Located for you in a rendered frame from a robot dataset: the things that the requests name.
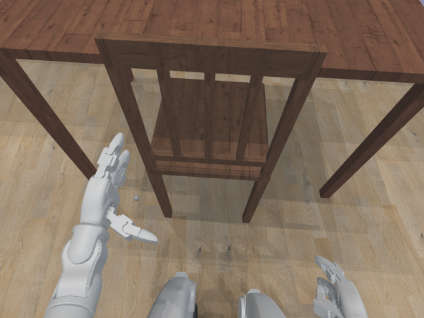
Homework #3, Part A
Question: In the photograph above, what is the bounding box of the left robot hand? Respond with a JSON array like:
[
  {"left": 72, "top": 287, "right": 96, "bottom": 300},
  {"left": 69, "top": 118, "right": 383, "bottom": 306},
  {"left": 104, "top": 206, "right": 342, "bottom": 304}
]
[{"left": 80, "top": 132, "right": 158, "bottom": 244}]

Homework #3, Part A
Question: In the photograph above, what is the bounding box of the robot left forearm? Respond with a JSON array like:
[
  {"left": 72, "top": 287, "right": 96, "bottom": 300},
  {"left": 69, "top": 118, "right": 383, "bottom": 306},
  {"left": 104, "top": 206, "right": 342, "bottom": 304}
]
[{"left": 43, "top": 223, "right": 110, "bottom": 318}]

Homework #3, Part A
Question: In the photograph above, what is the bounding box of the chair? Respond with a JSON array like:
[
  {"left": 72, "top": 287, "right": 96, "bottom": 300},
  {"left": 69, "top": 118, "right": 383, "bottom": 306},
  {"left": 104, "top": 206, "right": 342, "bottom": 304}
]
[{"left": 94, "top": 31, "right": 328, "bottom": 223}]

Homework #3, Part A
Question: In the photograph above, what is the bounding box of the table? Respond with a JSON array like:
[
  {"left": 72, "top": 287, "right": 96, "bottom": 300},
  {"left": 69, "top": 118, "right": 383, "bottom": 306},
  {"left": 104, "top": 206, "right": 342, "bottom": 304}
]
[{"left": 0, "top": 0, "right": 424, "bottom": 198}]

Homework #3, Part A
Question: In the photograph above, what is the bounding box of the robot thigh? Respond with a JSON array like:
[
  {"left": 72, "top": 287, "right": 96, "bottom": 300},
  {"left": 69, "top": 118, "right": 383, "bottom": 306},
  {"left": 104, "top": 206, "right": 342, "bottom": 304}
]
[
  {"left": 147, "top": 277, "right": 196, "bottom": 318},
  {"left": 238, "top": 293, "right": 286, "bottom": 318}
]

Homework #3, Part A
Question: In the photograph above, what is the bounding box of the left robot thigh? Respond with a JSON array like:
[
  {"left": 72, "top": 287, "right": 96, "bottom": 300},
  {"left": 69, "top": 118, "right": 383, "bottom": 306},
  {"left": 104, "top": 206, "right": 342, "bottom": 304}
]
[{"left": 147, "top": 277, "right": 196, "bottom": 318}]

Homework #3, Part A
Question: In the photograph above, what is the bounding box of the right robot thigh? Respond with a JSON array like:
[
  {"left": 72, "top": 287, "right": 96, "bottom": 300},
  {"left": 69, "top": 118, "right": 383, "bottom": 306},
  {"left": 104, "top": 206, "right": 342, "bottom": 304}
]
[{"left": 238, "top": 293, "right": 286, "bottom": 318}]

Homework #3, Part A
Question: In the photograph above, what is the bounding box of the right robot hand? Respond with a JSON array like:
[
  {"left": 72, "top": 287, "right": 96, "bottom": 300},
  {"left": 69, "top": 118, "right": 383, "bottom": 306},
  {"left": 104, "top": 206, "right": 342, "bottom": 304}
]
[{"left": 313, "top": 255, "right": 368, "bottom": 318}]

